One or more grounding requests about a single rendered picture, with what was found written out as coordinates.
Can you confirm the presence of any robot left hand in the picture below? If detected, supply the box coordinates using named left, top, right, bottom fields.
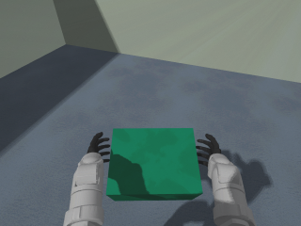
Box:
left=87, top=132, right=110, bottom=163

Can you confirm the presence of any right robot forearm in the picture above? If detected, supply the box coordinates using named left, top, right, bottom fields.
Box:
left=207, top=153, right=257, bottom=226

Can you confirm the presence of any left robot forearm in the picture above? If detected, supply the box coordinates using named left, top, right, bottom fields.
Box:
left=63, top=152, right=104, bottom=226

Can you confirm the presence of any carton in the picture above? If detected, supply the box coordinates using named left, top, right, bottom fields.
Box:
left=105, top=128, right=203, bottom=202

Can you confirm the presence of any robot right hand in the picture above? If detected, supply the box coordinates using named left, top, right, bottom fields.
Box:
left=196, top=134, right=221, bottom=167

